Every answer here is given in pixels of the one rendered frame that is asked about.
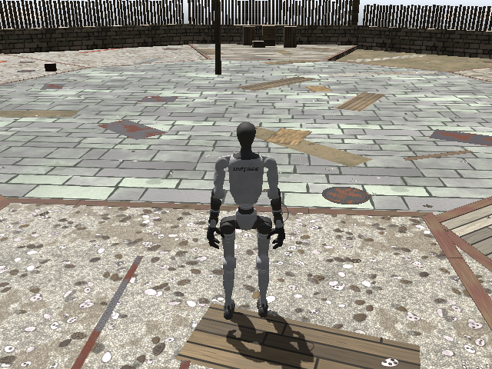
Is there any left robot forearm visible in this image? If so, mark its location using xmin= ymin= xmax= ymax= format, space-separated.
xmin=208 ymin=188 xmax=221 ymax=228

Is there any right robot forearm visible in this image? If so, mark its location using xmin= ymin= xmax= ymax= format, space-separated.
xmin=271 ymin=188 xmax=284 ymax=228

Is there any robot right shin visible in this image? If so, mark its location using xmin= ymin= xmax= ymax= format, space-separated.
xmin=258 ymin=256 xmax=269 ymax=307

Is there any right robot hand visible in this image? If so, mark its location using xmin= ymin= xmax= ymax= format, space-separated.
xmin=267 ymin=226 xmax=285 ymax=249

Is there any right robot upper arm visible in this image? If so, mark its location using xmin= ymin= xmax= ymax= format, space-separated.
xmin=262 ymin=155 xmax=279 ymax=199

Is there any left robot hand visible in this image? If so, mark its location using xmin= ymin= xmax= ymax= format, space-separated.
xmin=207 ymin=226 xmax=224 ymax=249

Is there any right robot thigh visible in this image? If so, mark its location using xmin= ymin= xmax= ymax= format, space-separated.
xmin=256 ymin=214 xmax=272 ymax=270

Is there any left robot upper arm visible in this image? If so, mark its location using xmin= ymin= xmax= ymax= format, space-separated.
xmin=213 ymin=155 xmax=230 ymax=199

